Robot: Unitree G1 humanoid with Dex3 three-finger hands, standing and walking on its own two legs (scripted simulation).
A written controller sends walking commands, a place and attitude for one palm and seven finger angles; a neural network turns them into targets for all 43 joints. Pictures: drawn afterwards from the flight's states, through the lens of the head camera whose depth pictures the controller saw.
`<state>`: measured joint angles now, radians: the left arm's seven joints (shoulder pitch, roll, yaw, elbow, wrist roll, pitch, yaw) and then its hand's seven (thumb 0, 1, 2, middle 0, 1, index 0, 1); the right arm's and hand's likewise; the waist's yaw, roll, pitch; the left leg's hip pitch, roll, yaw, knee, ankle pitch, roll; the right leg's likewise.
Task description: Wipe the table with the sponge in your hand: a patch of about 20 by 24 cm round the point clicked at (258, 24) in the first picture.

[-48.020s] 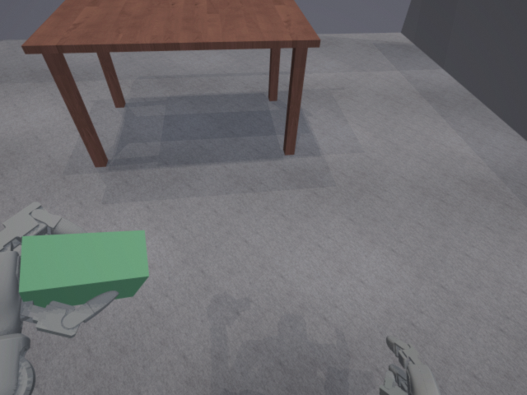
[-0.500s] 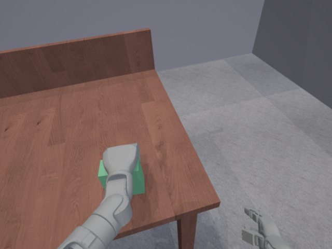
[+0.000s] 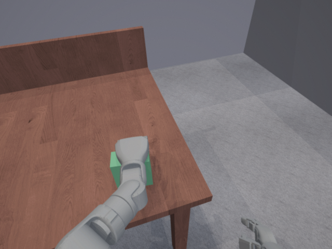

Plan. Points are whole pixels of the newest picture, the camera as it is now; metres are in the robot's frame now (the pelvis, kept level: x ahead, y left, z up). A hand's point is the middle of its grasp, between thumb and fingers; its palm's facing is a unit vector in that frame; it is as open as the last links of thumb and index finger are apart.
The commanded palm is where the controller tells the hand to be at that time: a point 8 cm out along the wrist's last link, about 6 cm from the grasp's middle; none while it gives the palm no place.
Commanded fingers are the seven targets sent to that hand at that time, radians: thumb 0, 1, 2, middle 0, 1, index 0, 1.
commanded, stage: wipe forward along the third lane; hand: left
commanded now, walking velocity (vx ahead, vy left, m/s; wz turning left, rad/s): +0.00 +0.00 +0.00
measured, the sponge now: (133, 172) +0.34 +0.14 -0.03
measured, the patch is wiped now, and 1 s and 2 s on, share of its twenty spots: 0.65 0.70 1.00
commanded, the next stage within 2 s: wipe back along the third lane in 1.52 s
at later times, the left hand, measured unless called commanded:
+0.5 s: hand (138, 148) +0.40 +0.13 +0.01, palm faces -0.09 +0.01 -1.00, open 9.6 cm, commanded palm +0.37 +0.13 +0.03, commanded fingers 0.00 0.10 1.30 -1.20 -1.60 -1.20 -1.60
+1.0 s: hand (133, 138) +0.43 +0.16 +0.02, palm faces -0.08 +0.00 -1.00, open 9.6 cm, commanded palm +0.41 +0.16 +0.03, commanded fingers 0.00 0.10 1.30 -1.20 -1.60 -1.20 -1.60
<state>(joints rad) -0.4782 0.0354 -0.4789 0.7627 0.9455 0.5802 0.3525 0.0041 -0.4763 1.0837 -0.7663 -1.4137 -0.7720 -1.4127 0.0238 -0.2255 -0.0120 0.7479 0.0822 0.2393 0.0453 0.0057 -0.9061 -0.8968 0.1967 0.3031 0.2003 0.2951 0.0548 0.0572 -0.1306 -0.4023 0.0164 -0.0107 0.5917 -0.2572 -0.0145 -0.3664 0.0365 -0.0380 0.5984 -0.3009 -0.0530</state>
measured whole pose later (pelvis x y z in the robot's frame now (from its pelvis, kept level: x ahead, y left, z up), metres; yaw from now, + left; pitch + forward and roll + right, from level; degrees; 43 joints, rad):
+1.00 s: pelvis -0.01 +0.00 -0.01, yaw -2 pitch +13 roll -1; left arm -0.87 0.16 -0.21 1.21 0.95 0.50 0.42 0.00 -0.50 1.09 -0.79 -1.39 -0.80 -1.39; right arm 0.14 -0.24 -0.01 0.78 0.06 0.15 -0.01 0.00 -0.91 -0.90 0.20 0.30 0.20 0.30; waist -0.08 0.05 -0.16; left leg -0.64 0.04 0.01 0.67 -0.26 -0.01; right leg -0.60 0.06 -0.02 0.65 -0.27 -0.05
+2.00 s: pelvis +0.02 +0.05 -0.01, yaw -3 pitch +17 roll -3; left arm -0.97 0.16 -0.27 1.27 0.91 0.52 0.45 0.00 -0.47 1.09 -0.75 -1.44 -0.75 -1.44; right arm 0.21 -0.22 -0.02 0.81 0.04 0.12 0.06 0.00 -0.91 -0.90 0.20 0.30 0.20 0.30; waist -0.08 0.04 -0.18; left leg -0.71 0.02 0.03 0.73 -0.32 0.04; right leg -0.64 0.04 0.01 0.64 -0.30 0.01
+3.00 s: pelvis +0.02 +0.01 +0.00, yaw -1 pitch +8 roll -1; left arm -0.60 0.03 -0.44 0.93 0.93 0.58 0.42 0.00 -0.45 1.09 -0.73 -1.46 -0.73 -1.46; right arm 0.09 -0.23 -0.02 0.76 0.06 0.26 0.06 0.00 -0.91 -0.90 0.20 0.30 0.20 0.29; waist 0.03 0.04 -0.17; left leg -0.45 0.02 0.01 0.59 -0.28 0.00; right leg -0.40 0.04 -0.02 0.56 -0.29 -0.03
